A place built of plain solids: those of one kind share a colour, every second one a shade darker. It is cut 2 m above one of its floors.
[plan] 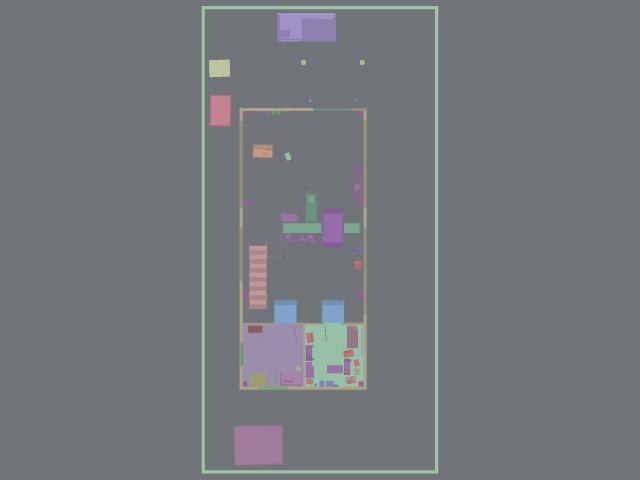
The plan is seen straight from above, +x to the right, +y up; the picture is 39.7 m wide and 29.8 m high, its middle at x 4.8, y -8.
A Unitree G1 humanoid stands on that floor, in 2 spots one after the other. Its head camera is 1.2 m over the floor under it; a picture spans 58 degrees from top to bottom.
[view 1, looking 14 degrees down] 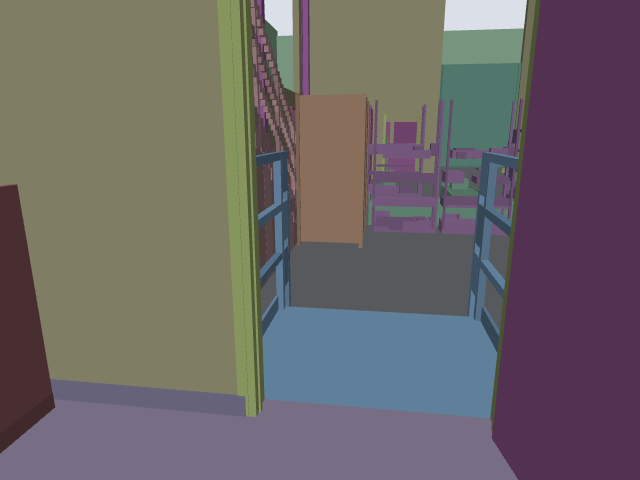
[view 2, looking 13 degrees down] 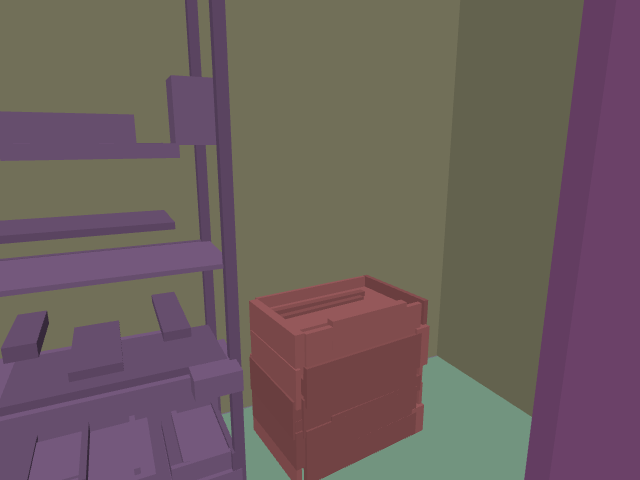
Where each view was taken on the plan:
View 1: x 2.65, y -14.85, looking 98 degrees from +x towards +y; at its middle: mesh_panel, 5.99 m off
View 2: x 5.60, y -14.85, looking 154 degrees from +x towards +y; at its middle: wall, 1.99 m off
